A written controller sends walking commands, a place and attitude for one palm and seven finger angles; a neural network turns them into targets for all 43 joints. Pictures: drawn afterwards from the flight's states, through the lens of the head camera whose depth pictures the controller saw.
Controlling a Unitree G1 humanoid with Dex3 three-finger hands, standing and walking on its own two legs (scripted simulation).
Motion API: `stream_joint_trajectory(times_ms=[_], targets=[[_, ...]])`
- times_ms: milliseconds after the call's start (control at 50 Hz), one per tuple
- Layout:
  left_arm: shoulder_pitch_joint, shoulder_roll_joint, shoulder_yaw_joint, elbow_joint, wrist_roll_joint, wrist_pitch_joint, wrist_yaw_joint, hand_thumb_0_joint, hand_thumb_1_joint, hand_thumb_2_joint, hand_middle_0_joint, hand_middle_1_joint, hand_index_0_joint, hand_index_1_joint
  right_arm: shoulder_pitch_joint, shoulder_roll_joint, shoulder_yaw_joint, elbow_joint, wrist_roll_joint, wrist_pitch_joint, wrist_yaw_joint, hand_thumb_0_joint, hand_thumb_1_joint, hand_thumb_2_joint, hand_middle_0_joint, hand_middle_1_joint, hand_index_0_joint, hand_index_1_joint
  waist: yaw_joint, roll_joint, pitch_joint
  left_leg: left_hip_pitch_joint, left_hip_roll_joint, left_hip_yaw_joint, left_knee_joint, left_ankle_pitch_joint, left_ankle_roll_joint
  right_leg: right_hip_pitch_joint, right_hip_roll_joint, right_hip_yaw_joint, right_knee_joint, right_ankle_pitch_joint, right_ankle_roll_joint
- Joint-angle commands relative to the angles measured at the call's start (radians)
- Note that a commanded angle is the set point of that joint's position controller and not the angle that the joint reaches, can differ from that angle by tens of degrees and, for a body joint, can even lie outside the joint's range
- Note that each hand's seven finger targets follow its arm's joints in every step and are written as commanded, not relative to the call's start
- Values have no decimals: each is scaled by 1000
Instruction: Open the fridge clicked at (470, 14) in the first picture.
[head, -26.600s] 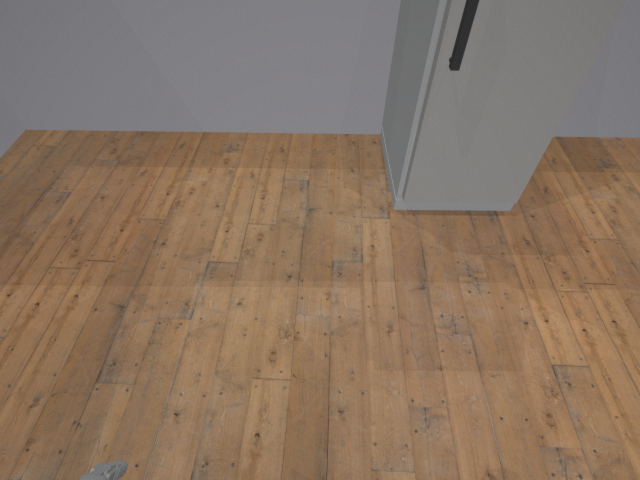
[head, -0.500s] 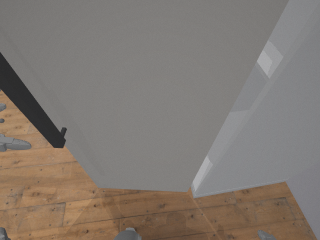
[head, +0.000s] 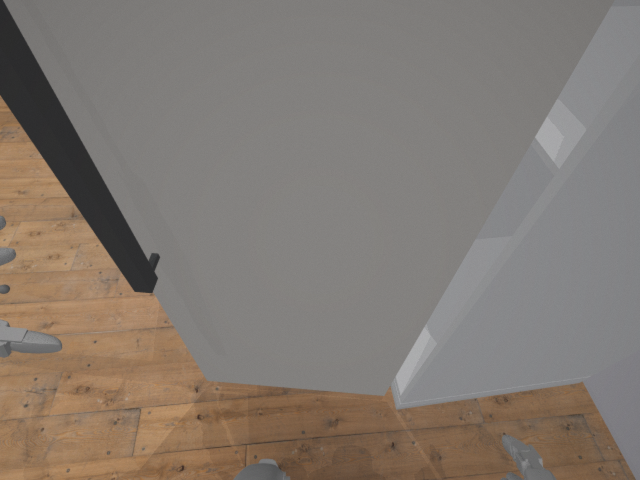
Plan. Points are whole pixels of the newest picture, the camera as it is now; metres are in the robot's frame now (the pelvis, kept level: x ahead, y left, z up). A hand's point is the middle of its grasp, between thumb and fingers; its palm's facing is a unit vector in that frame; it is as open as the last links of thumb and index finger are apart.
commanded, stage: slip the hand off the handle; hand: left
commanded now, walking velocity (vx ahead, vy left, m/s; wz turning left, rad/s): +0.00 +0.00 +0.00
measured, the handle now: (93, 172) +0.39 +0.29 +0.17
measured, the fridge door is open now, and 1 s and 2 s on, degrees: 78 78 78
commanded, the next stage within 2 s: draw the hand back to the body in 0.26 s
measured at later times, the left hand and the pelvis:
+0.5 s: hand out of the picture +0.23 +0.34 +0.11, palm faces +0.36 -0.93 -0.11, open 14.7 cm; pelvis +0.00 -0.02 +0.01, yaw +2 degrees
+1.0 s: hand out of the picture +0.21 +0.32 +0.13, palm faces +0.41 -0.87 -0.27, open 14.2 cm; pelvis -0.01 -0.01 +0.02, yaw +1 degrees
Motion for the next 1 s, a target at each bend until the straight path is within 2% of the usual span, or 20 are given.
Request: stream_joint_trajectory(times_ms=[0, 160, 240, 280, 360, 380, 400, 440, 520, 560, 580, 620, 680, 760, 860, 880, 900, 920, 960, 980], targets=[[-205, 320, 69, -254, -23, -53, -1, 0, -550, 200, -250, -1150, -250, -1150, -48, -163, -51, -109, 1, -70, -29, 0, -900, -900, 200, 300, 200, 300, 0, 129, -206, 276, -18, -86, -179, 130, -6, -57, 49, 5, -117, 117, -24], [-99, 276, 57, -324, -38, -34, -3, 0, -550, 200, -250, -1150, -250, -1150, -88, -147, -39, -114, -1, -94, -31, 0, -900, -900, 200, 300, 200, 300, 19, 128, -189, 295, -23, -88, -194, 159, -16, -22, 44, -5, -134, 138, -26], [36, 269, 84, -390, -55, -37, -10, 0, -550, 200, -250, -1150, -250, -1150, -92, -142, -42, -125, -6, -102, -22, 0, -900, -900, 200, 300, 200, 300, 45, 141, -229, 318, -31, -72, -180, 252, -15, 31, 42, -4, -130, 209, -28], [10, 303, 115, -372, -57, -30, -9, 0, -550, 200, -250, -1150, -250, -1150, -84, -147, -40, -110, -8, -100, -26, 0, -900, -900, 200, 300, 200, 300, 32, 110, -188, 284, -32, -65, -167, 246, -13, 20, 42, -3, -133, 216, -25], [-79, 281, 86, -360, -70, -50, -31, 0, -550, 200, -250, -1150, -250, -1150, -98, -146, -40, -94, -5, -113, -36, 0, -900, -900, 200, 300, 200, 300, 14, 127, -173, 281, -36, -64, -165, 195, -10, -13, 37, 7, -140, 172, -23], [-95, 167, 20, -323, -223, -15, -140, 0, -550, 200, -250, -1150, -250, -1150, -100, -158, -38, -90, 26, -128, -46, 0, -900, -900, 200, 300, 200, 300, -11, 88, -217, 320, -33, -62, -178, 192, -12, 54, 30, 21, -175, 205, -27], [-153, 256, 66, -351, -245, -2, -194, 0, -550, 200, -250, -1150, -250, -1150, -105, -166, -42, -86, 39, -141, -57, 0, -900, -900, 200, 300, 200, 300, 6, 98, -231, 334, -32, -61, -176, 202, -5, 74, 28, 30, -186, 220, -25], [-164, 291, 74, -343, -288, 34, -286, 0, -550, 200, -250, -1150, -250, -1150, -100, -170, -36, -92, 43, -160, -73, 0, -900, -900, 200, 300, 200, 300, 2, 92, -242, 353, -38, -58, -184, 247, 2, 107, 24, 36, -193, 282, -20], [-102, 358, 111, -275, -329, 66, -429, 0, -550, 200, -250, -1150, -250, -1150, -102, -168, -26, -116, 50, -185, -68, 0, -900, -900, 200, 300, 200, 300, 8, 95, -172, 322, -41, -66, -190, 265, 3, 137, 12, 66, -211, 323, -18], [-31, 384, 164, -271, -338, 79, -432, 0, -550, 200, -250, -1150, -250, -1150, -98, -162, -29, -146, 49, -193, -52, 0, -900, -900, 200, 300, 200, 300, 34, 86, -171, 305, -41, -65, -189, 272, 4, 151, 3, 75, -206, 342, -15], [20, 411, 207, -273, -341, 86, -417, 0, -550, 200, -250, -1150, -250, -1150, -90, -164, -32, -155, 48, -199, -41, 0, -900, -900, 200, 300, 200, 300, 55, 96, -183, 306, -43, -64, -190, 290, 3, 178, 6, 63, -197, 358, -20], [97, 320, 175, -295, -363, 104, -396, 0, -550, 200, -250, -1150, -250, -1150, -89, -153, -32, -186, 55, -208, -22, 0, -900, -900, 200, 300, 200, 300, 55, 64, -169, 298, -39, -60, -198, 275, -3, 172, 0, 61, -198, 365, -11], [166, 273, 170, -307, -378, 140, -362, 0, -550, 200, -250, -1150, -250, -1150, -83, -159, -39, -202, 62, -215, -8, 0, -900, -900, 200, 300, 200, 300, 52, 23, -133, 272, -33, -56, -192, 222, -10, 153, -10, 84, -213, 323, 1], [95, 233, 106, -403, -359, 160, -333, 0, -550, 200, -250, -1150, -250, -1150, -87, -163, -40, -209, 70, -218, -13, 0, -900, -900, 200, 300, 200, 300, 29, 43, -89, 282, -26, -57, -216, 158, -12, 101, -1, 87, -238, 199, -2], [44, 222, 71, -589, -326, 127, -277, 0, -369, 287, -244, -1044, -244, -1044, -102, -152, -29, -197, 66, -237, -36, 0, -900, -900, 200, 300, 200, 300, 26, 97, -79, 353, -27, -58, -268, 121, -9, 107, 20, 58, -268, 114, -14], [15, 392, 145, -567, -129, 113, -36, 0, -332, 305, -242, -1023, -242, -1023, -130, -155, -27, -180, 11, -216, -27, 0, -900, -900, 200, 300, 200, 300, 59, 100, 11, 301, -46, -45, -290, 66, -26, 97, 2, 92, -366, 64, -26], [62, 220, 42, -592, -111, 107, 63, 0, -296, 322, -241, -1001, -241, -1001, -165, -143, -23, -176, 5, -216, -30, 0, -900, -900, 200, 300, 200, 300, 33, 116, 40, 324, -45, -45, -308, 41, -33, 96, -14, 65, -383, 40, -27], [155, 167, 18, -632, -79, 99, 136, 0, -260, 340, -240, -980, -240, -980, -157, -133, -27, -166, 3, -211, -30, 0, -900, -900, 200, 300, 200, 300, 38, 84, 25, 365, -34, -49, -335, 18, -32, 117, -9, 47, -384, 35, -26], [227, 138, -8, -742, -32, 88, 227, 0, -188, 375, -237, -938, -237, -938, -170, -130, -24, -154, 0, -200, -23, 0, -900, -900, 200, 300, 200, 300, 48, 155, -26, 409, -25, -49, -391, -8, -31, 173, -5, 36, -371, 63, -26], [223, 135, -12, -758, -11, 83, 260, 0, -151, 393, -236, -916, -236, -916, -166, -132, -28, -137, -4, -197, -21, 0, -900, -900, 200, 300, 200, 300, 45, 116, -41, 413, -21, -46, -406, 6, -28, 208, -3, 36, -376, 83, -28]])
